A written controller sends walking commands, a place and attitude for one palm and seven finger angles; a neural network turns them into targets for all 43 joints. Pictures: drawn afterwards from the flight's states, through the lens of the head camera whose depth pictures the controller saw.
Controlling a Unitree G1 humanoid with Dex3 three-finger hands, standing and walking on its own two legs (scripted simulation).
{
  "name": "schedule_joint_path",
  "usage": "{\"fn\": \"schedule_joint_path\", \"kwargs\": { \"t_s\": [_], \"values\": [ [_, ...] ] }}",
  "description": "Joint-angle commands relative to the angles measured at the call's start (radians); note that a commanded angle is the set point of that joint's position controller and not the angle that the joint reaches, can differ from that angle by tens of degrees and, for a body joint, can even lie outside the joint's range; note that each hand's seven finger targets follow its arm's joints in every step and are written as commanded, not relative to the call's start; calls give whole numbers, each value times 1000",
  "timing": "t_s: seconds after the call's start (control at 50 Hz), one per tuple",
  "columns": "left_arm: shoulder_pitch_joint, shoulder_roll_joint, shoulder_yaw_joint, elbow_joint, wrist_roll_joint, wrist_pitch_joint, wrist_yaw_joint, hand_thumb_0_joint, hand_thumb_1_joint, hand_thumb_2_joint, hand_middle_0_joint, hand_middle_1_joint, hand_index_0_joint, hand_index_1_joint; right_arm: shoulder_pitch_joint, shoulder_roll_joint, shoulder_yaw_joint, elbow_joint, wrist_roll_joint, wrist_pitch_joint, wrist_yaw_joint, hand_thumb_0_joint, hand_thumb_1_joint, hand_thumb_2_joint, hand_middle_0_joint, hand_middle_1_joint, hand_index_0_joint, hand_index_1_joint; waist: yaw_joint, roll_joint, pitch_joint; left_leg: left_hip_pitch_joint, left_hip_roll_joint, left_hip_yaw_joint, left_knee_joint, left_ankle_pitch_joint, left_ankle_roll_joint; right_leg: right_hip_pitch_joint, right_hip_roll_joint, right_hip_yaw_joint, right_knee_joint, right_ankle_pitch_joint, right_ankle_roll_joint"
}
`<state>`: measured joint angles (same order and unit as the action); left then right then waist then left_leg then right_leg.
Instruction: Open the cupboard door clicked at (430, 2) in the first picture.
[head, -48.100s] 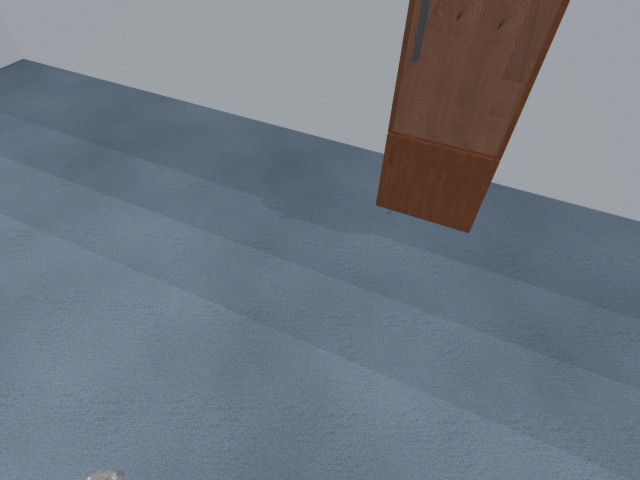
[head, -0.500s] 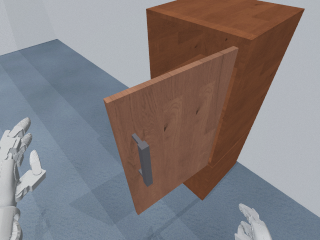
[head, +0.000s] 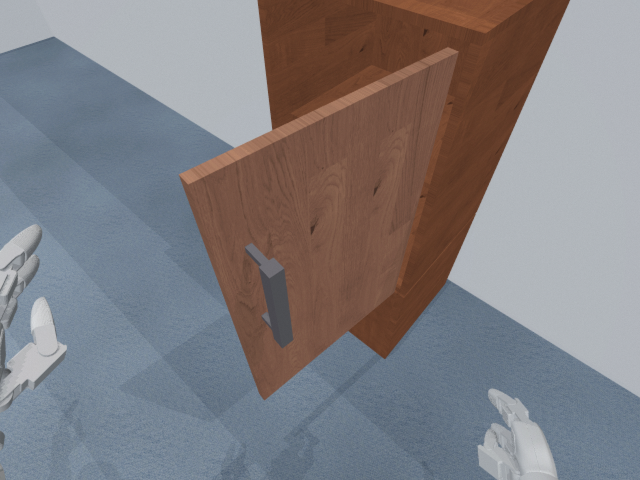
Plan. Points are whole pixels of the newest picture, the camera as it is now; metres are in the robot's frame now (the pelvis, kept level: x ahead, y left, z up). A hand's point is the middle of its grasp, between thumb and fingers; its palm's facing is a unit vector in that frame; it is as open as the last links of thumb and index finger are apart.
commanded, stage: step back with the hand held close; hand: left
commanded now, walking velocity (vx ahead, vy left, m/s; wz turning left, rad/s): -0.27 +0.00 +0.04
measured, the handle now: (269, 298) +0.33 +0.09 +0.04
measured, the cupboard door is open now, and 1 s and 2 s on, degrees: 82 82 82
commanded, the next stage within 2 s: stop stepping back and stand still in 0.82 s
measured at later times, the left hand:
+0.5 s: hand out of the picture +0.12 +0.27 +0.16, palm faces +0.45 -0.78 -0.44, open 7.4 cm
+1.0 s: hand out of the picture +0.05 +0.24 +0.16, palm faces +0.31 -0.79 -0.52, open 7.4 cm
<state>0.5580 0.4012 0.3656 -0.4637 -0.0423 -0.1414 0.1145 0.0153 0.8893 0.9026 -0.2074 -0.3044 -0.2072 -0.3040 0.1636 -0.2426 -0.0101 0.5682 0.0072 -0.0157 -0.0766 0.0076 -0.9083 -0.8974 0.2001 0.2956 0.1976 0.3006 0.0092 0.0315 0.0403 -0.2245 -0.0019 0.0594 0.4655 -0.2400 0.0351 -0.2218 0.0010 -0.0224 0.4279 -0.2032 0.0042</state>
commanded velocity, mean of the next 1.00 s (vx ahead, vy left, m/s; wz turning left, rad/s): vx -0.28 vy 0.01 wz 0.03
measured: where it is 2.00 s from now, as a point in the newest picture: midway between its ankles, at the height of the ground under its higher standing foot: outside the picture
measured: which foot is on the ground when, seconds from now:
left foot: down 0.00-1.00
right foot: down 0.00-0.48, up 0.50-0.78, down 0.80-1.00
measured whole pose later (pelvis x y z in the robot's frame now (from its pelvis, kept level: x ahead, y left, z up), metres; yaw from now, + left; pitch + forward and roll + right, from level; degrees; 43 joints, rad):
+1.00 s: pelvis -0.16 -0.01 -0.01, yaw -2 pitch +2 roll -1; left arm 0.58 0.50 0.44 -0.53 -0.06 -0.22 0.12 0.01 0.88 0.90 -0.21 -0.31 -0.21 -0.30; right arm 0.16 -0.21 0.02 0.62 0.01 -0.07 -0.08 0.01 -0.91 -0.90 0.20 0.30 0.20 0.30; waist -0.01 -0.02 0.00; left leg -0.43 0.00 0.03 0.49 -0.09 0.04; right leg -0.11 0.05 -0.01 0.48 -0.39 -0.01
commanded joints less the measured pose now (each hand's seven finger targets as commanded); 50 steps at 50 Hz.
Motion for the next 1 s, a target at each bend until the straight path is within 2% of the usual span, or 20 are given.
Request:
{"fn": "schedule_joint_path", "kwargs": {
  "t_s": [0.0, 0.16, 0.22, 0.28, 0.36, 0.42, 0.44, 0.48, 0.5, 0.54, 0.66, 0.7, 0.74, 0.78, 0.8, 0.82, 0.84, 0.9, 0.94, 0.98],
  "values": [
    [4, 202, 194, -241, -5, -73, 39, 0, 900, 900, -200, -300, -200, -300, -82, -96, -45, -176, 0, -42, -18, 0, -900, -900, 200, 300, 200, 300, 9, 40, -208, -19, 100, -100, -48, 351, -4, 126, -67, 67, 60, 390, -8],
    [-19, 171, 190, -250, 19, -100, 49, 0, 900, 900, -200, -300, -200, -300, -61, -119, -48, -191, 0, -77, -15, 0, -900, -900, 200, 300, 200, 300, 2, 97, -100, -375, 159, -174, -177, -190, 53, 198, -20, 59, 191, 107, 7],
    [-55, 169, 195, -235, 34, -113, 52, 0, 900, 900, -200, -300, -200, -300, -49, -118, -47, -188, -2, -94, -17, 0, -900, -900, 200, 300, 200, 300, -2, 62, -68, -491, 169, -195, -183, -357, 70, 226, -20, 72, 219, 58, 10],
    [-91, 176, 196, -259, 38, -123, 53, 0, 900, 900, -200, -300, -200, -300, -28, -121, -53, -180, -6, -107, -15, 0, -900, -900, 200, 300, 200, 300, -12, -20, -69, -421, 103, -157, -59, -380, 48, 93, -70, 154, 94, -81, -17],
    [-113, 192, 182, -297, 25, -136, 71, 0, 900, 900, -200, -300, -200, -300, -9, -100, -41, -140, -10, -117, -9, 0, -900, -900, 200, 300, 200, 300, -25, -120, -82, -115, 19, -99, 202, -226, -8, -258, -188, 233, -108, -300, -84],
    [-87, 200, 198, -297, 19, -140, 82, 0, 900, 900, -200, -300, -200, -300, -19, -102, -36, -133, -9, -113, -15, 0, -900, -900, 200, 300, 200, 300, -26, -31, -85, -104, 55, -154, 87, -249, 0, -271, -133, 146, -31, -283, -53],
    [-88, 203, 208, -317, 18, -147, 82, 0, 900, 900, -200, -300, -200, -300, -27, -112, -35, -142, -9, -116, -18, 0, -900, -900, 200, 300, 200, 300, -23, 57, -76, -198, 105, -224, -41, -338, 17, -200, -77, 102, 55, -296, -24],
    [-83, 213, 249, -322, 37, -157, 80, 0, 900, 900, -200, -300, -200, -300, -52, -122, -43, -152, -20, -133, -26, 0, -900, -900, 200, 300, 200, 300, -3, 315, -93, -506, 312, -483, -389, -567, 101, 101, 73, 15, 531, -164, 24],
    [-79, 215, 250, -306, 31, -154, 78, 0, 900, 900, -200, -300, -200, -300, -34, -90, -50, -141, -24, -142, -21, 0, -900, -900, 200, 300, 200, 300, -12, 226, -111, -427, 333, -478, -385, -452, 114, 26, 74, 58, 674, -227, 15],
    [-50, 195, 237, -261, 21, -155, 78, 0, 900, 900, -200, -300, -200, -300, -41, -83, -57, -116, -22, -161, -4, 0, -900, -900, 200, 300, 200, 300, -6, 95, -112, -269, 308, -400, -290, -275, 130, -87, 52, 79, 652, -268, 6],
    [-50, 146, 132, -300, -8, -117, 68, 0, 900, 900, -200, -300, -200, -300, -47, -88, -38, -67, -30, -170, 18, 0, -900, -900, 200, 300, 200, 300, -5, 195, -174, -12, 229, -250, -324, -66, 53, -31, 66, -12, 218, -311, -11],
    [-46, 167, 143, -299, -16, -116, 62, 0, 900, 900, -200, -300, -200, -300, -57, -88, -34, -61, -32, -165, 19, 0, -900, -900, 200, 300, 200, 300, 6, 195, -200, 29, 201, -213, -280, 96, 27, 34, 63, -20, 15, -201, -22],
    [-52, 216, 178, -315, -27, -131, 46, 0, 900, 900, -200, -300, -200, -300, -65, -89, -36, -66, -31, -143, 21, 0, -900, -900, 200, 300, 200, 300, 10, 117, -228, 105, 166, -156, -176, 240, -15, 19, 25, 17, -152, -68, -41],
    [-36, 282, 240, -315, -34, -154, 45, 0, 900, 900, -200, -300, -200, -300, -75, -68, -29, -66, -33, -121, 19, 0, -900, -900, 200, 300, 200, 300, 4, -11, -267, 140, 94, -63, 2, 209, -42, -57, -118, 123, -148, 181, -73],
    [-57, 278, 241, -305, -33, -160, 48, 0, 900, 900, -200, -300, -200, -300, -84, -54, -21, -71, -26, -119, 16, 0, -900, -900, 200, 300, 200, 300, 1, -64, -274, 161, 61, -21, 54, 176, -49, -89, -153, 122, -136, 285, -69],
    [-56, 248, 215, -292, -36, -152, 43, 0, 900, 900, -200, -300, -200, -300, -86, -62, -35, -75, -1, -121, 8, 0, -900, -900, 200, 300, 200, 300, -4, -167, -265, 133, 14, -5, 129, 117, -44, -88, -153, 85, -121, 433, -28],
    [-30, 274, 245, -281, -33, -146, 40, 0, 900, 900, -200, -300, -200, -300, -101, -75, -34, -95, 7, -123, 4, 0, -900, -900, 200, 300, 200, 300, 1, -199, -246, 79, 5, -7, 181, 85, -34, -66, -161, 75, -86, 604, 3],
    [22, 268, 243, -211, -29, -127, 23, 0, 900, 900, -200, -300, -200, -300, -128, -68, -5, -122, -2, -100, -15, 0, -900, -900, 200, 300, 200, 300, -8, -94, -164, -27, 15, -40, 103, 219, -27, 4, -139, 53, 17, 794, 18],
    [3, 245, 217, -204, -36, -119, 24, 0, 900, 900, -200, -300, -200, -300, -69, -99, -14, -111, 5, -95, -20, 0, -900, -900, 200, 300, 200, 300, -23, -28, -188, 145, 70, -84, -3, 537, 6, -52, -48, 20, 45, 543, 61],
    [29, 248, 218, -229, -32, -109, 32, 0, 900, 900, -200, -300, -200, -300, -63, -114, -27, -113, -5, -104, -14, 0, -900, -900, 200, 300, 200, 300, -5, 153, -261, 209, 135, -182, -68, 500, 48, -69, 26, 12, 76, 70, 52]
  ]
}}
